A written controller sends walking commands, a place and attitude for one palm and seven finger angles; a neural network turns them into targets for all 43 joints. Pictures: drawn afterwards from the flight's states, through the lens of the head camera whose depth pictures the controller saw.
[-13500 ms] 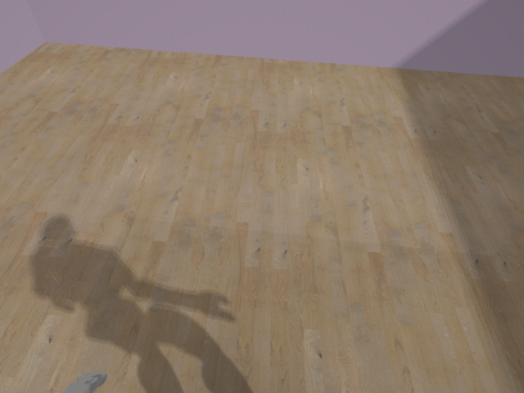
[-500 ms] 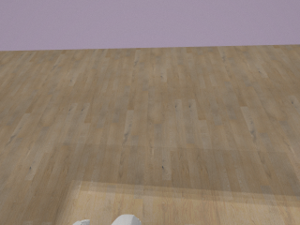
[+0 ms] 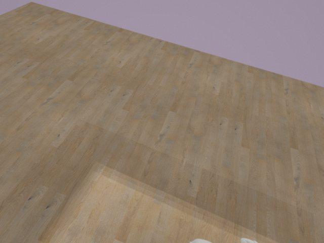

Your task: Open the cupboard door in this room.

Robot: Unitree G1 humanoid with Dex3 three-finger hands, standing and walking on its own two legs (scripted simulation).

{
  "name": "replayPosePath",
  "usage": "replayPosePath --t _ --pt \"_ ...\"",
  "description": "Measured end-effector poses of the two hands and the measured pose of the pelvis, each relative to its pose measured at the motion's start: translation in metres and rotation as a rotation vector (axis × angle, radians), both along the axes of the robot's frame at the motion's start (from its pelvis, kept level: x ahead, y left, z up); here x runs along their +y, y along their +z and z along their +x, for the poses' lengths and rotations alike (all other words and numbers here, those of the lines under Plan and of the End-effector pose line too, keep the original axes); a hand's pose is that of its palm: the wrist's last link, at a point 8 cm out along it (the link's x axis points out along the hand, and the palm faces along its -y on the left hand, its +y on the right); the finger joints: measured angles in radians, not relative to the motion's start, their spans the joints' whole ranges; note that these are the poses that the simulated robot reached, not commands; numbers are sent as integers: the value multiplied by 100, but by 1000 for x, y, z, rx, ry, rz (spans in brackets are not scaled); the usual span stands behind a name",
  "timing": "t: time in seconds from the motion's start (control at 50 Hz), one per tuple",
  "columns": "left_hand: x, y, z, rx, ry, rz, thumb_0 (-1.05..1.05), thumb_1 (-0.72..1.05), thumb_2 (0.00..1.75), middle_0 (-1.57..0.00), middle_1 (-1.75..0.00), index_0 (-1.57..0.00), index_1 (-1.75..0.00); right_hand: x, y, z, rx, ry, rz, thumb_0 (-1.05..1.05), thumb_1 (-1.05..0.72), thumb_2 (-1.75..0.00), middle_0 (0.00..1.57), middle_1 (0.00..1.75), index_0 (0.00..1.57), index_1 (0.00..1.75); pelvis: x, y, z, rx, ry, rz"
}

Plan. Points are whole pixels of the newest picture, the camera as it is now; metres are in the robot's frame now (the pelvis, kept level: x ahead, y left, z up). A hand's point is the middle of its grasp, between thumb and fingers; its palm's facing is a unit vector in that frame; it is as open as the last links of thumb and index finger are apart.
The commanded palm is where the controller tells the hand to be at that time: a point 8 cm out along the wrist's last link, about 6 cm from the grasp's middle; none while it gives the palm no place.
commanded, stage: turn or walk to find it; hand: left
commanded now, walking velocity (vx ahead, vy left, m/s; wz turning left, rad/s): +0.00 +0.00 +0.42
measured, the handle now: out of the picture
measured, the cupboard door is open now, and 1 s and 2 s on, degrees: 0 0 0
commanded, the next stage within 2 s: none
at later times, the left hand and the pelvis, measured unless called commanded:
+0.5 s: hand out of the picture +0.03 +0.15 -0.14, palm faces +0.21 -0.94 -0.28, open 7.4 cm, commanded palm none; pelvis -0.03 -0.06 +0.00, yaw +13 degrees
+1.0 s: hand out of the picture -0.14 +0.19 -0.18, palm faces +0.48 -0.84 -0.24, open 7.4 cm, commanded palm none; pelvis -0.07 -0.01 +0.00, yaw +26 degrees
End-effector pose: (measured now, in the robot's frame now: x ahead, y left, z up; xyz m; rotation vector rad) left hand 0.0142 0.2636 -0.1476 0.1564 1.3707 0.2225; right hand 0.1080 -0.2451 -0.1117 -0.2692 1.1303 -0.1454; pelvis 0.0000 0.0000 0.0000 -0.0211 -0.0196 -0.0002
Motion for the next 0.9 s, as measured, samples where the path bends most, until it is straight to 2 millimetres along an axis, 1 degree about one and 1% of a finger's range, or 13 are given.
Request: replayPosePath --t 0.1,0.18,0.28,0.32,0.36,0.42,0.52,0.58,0.64,0.7,0.74,0.84,0.9 --pt "3 11 13 -76 8 11 1 91 90 -20 -30 -20 -30 10 -2 -7 14 17 28 0 -90 -90 20 30 20 30 2 5 -4 4 32 2" --pt "-4 18 26 -126 8 24 1 91 90 -20 -30 -20 -30 8 -9 -24 51 15 51 0 -90 -90 20 30 21 30 -4 5 -9 8 63 7" --pt "-25 25 40 -189 4 40 1 91 90 -20 -30 -20 -30 -10 -25 -51 126 7 73 0 -90 -90 20 30 21 30 -21 1 -16 18 106 20" --pt "-36 27 41 -214 6 52 1 91 90 -20 -30 -20 -30 -21 -34 -61 154 6 83 0 -90 -90 20 30 21 30 -31 -3 -19 24 125 31" --pt "-47 29 38 -235 12 69 1 90 90 -20 -30 -20 -30 -33 -44 -67 178 6 93 0 -90 -90 20 30 21 30 -41 -7 -22 22 143 33" --pt "-61 36 21 -235 38 76 0 90 90 -20 -30 -20 -30 -47 -46 -72 213 20 92 0 -90 -90 20 30 20 30 -50 -4 -26 13 185 43" --pt "-76 39 -13 -196 111 71 0 90 90 -20 -30 -21 -30 -61 -41 -69 238 66 80 0 -91 -90 20 30 20 30 -59 3 -29 7 241 57" --pt "-82 36 -34 -173 156 61 1 90 90 -20 -30 -21 -30 -64 -38 -63 249 104 64 0 -91 -90 20 30 20 30 -62 4 -31 8 275 57" --pt "-82 31 -58 -148 207 55 1 91 90 -20 -30 -21 -30 -60 -35 -54 253 148 45 0 -91 -90 19 30 20 30 -61 3 -35 11 305 56" --pt "-79 24 -85 -113 254 44 0 91 90 -20 -30 -21 -30 -48 -31 -37 236 204 27 0 -91 -90 19 30 20 30 -56 2 -41 15 337 52" --pt "-74 18 -105 -89 288 35 0 91 90 -20 -30 -21 -30 -36 -29 -23 209 246 17 0 -91 -90 19 30 20 30 -51 0 -46 16 356 46" --pt "-54 -6 -157 -30 378 8 1 90 90 -20 -30 -21 -30 8 -23 11 91 355 -9 0 -91 -90 19 30 20 30 -31 -13 -60 18 408 14" --pt "-44 -11 -179 13 414 2 1 90 90 -20 -30 -21 -30 32 -12 20 32 401 -7 0 -91 -90 19 30 20 30 -23 -11 -67 10 415 18"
